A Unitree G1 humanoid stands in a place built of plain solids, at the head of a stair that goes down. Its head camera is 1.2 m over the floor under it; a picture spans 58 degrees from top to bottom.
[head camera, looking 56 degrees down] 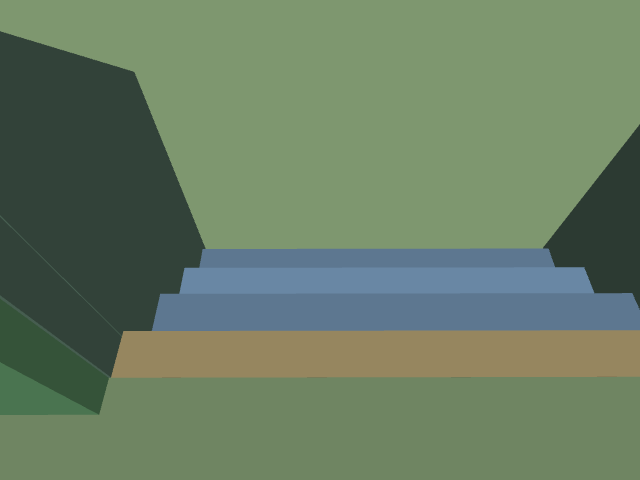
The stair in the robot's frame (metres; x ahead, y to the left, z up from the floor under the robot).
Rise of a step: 0.20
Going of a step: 0.22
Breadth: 1.70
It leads straight ahead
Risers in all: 4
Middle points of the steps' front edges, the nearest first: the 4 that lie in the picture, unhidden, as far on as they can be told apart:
0.49 -0.27 0.00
0.71 -0.27 -0.19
0.93 -0.27 -0.39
1.16 -0.27 -0.59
